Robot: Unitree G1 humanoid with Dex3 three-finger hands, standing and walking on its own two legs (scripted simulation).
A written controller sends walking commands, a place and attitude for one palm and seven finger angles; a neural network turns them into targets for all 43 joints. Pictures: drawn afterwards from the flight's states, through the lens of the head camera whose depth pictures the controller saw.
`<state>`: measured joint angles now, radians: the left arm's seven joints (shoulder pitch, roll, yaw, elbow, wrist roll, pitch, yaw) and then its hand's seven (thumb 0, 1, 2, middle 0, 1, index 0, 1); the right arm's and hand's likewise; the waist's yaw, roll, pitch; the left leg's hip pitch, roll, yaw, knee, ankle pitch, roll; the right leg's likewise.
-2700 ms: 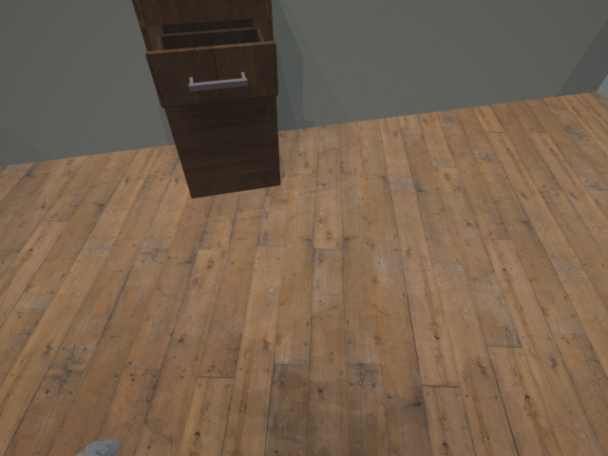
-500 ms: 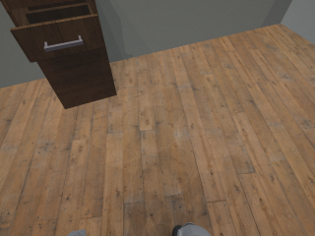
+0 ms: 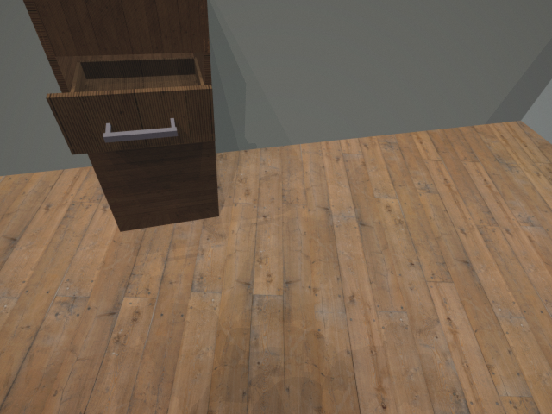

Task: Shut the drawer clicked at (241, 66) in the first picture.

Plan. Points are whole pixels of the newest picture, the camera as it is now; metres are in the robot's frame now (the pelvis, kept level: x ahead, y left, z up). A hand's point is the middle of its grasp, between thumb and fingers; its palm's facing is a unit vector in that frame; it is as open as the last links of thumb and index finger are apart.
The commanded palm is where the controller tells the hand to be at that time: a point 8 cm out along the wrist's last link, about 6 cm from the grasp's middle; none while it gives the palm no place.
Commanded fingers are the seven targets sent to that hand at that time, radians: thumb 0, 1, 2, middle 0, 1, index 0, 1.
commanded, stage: walk to a spot facing it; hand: left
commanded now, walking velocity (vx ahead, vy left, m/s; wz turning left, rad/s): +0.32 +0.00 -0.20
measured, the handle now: (141, 129) +0.76 +0.41 -0.07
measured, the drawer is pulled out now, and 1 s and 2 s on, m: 0.21 0.21 0.21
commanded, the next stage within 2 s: turn to face it in 0.16 s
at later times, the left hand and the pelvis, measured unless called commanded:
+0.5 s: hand (221, 325) +0.30 +0.12 -0.16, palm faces -0.01 -0.98 -0.21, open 7.3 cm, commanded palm none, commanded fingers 0.00 0.90 0.90 -0.20 -0.30 -0.20 -0.30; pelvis +0.19 -0.06 +0.00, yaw +0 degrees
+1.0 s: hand (166, 360) +0.23 +0.20 -0.16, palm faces +0.27 -0.93 -0.23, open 7.4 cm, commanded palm none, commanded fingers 0.00 0.90 0.90 -0.20 -0.30 -0.20 -0.30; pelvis +0.23 -0.02 +0.01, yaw +12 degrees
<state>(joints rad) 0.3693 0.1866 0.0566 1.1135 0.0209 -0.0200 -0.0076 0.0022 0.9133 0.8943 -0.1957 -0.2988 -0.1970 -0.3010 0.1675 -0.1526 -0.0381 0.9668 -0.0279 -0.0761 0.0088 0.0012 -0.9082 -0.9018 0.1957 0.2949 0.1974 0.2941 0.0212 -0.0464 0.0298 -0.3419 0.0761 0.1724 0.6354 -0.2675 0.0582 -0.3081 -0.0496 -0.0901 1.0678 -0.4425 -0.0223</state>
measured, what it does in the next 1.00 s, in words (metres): walks ahead: right foot, then left foot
